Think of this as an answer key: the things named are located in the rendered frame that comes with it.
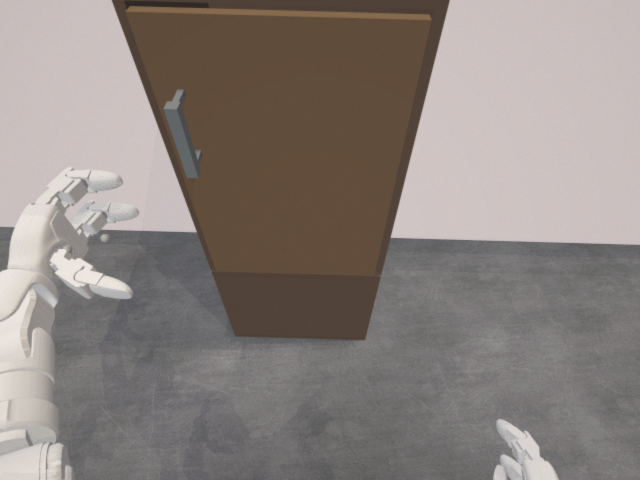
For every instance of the robot left upper arm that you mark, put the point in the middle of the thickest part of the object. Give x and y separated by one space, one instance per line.
44 461

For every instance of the robot left forearm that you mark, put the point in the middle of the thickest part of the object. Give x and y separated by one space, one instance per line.
27 360

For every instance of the robot right hand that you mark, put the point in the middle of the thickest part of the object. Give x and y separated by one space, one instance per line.
526 452

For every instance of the robot left hand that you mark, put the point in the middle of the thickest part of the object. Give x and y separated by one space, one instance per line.
43 230

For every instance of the handle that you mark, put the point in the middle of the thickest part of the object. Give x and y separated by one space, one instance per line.
190 157

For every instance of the cupboard door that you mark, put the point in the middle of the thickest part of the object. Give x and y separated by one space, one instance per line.
301 117

